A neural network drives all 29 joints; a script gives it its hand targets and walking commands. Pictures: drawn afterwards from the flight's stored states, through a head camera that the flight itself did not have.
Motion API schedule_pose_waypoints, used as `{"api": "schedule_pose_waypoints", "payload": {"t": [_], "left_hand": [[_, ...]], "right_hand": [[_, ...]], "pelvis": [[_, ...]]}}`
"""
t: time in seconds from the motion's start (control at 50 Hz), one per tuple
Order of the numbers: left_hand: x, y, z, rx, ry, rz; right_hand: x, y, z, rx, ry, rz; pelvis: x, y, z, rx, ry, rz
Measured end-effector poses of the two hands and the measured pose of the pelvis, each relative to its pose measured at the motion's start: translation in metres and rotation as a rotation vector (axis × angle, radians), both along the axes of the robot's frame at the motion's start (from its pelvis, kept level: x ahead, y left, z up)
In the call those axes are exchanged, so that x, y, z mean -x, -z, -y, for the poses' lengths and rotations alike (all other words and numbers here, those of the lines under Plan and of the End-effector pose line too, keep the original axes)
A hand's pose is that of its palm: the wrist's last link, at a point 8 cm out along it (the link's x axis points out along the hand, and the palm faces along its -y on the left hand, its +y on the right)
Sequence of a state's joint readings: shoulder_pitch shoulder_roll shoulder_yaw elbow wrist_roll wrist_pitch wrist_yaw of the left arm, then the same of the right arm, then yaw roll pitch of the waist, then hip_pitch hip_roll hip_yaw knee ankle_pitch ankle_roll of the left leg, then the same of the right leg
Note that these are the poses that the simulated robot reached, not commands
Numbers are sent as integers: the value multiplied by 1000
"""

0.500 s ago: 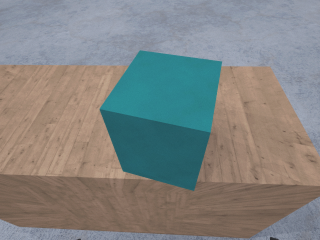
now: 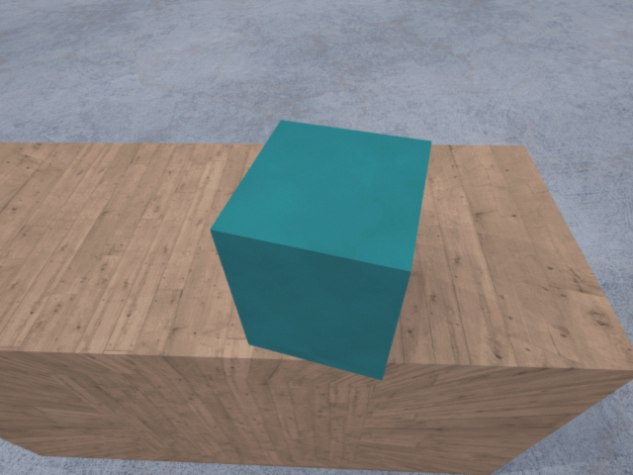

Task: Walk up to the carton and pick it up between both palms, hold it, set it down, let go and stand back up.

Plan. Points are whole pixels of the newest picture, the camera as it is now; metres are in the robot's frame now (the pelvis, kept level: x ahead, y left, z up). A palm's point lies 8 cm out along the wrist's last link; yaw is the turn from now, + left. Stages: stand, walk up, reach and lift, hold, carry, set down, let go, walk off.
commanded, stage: stand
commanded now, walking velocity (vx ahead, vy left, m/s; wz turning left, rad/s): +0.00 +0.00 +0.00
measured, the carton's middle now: (332, 251) +0.40 +0.01 +0.07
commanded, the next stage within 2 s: walk up in 1.38 s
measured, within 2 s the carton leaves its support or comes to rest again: neither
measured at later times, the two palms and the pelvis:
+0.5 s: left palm out of the picture +0.08 +0.28 -0.11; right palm out of the picture +0.08 -0.27 -0.11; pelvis +0.00 +0.00 +0.02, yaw +0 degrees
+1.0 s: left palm out of the picture +0.08 +0.28 -0.11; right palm out of the picture +0.08 -0.28 -0.11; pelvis +0.01 +0.00 +0.02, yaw +0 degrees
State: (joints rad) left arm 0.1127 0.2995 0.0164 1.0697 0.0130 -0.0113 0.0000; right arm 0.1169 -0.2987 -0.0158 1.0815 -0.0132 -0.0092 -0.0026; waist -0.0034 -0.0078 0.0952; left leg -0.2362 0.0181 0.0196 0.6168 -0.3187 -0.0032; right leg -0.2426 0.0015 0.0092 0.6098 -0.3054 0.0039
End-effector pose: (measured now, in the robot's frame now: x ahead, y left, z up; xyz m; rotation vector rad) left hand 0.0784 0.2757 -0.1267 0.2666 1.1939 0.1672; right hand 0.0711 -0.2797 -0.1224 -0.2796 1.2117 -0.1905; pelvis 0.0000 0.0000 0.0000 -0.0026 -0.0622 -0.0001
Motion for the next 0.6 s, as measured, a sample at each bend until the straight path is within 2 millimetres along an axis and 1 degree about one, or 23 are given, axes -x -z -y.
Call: {"api": "schedule_pose_waypoints", "payload": {"t": [0.22, 0.42, 0.6], "left_hand": [[7, -5, 3, 18, -9, -25], [3, -11, 0, 14, -7, -20], [2, -14, -2, 6, -5, -19]], "right_hand": [[-3, -10, -3, -5, 6, 0], [-8, -16, -6, -10, 7, 11], [-8, -17, -5, -13, 12, 4]], "pelvis": [[0, -10, -1, 2, 3, 4], [-1, -15, -2, 2, 0, 5], [-3, -17, -2, -1, 0, 3]]}}
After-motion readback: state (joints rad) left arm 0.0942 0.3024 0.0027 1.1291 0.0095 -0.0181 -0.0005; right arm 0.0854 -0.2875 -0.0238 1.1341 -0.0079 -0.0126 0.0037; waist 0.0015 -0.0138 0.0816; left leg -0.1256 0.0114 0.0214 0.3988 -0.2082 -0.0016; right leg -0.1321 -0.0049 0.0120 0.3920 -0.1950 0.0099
